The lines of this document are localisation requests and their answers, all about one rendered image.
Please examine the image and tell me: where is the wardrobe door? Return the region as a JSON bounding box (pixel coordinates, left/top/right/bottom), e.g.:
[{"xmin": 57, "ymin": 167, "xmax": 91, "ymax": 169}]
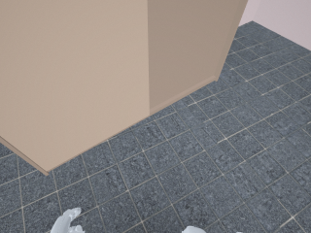
[
  {"xmin": 147, "ymin": 0, "xmax": 240, "ymax": 110},
  {"xmin": 0, "ymin": 0, "xmax": 150, "ymax": 171}
]

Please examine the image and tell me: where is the robot left hand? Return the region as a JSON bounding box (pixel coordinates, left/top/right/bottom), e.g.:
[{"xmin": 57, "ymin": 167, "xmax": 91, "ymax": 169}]
[{"xmin": 51, "ymin": 208, "xmax": 85, "ymax": 233}]

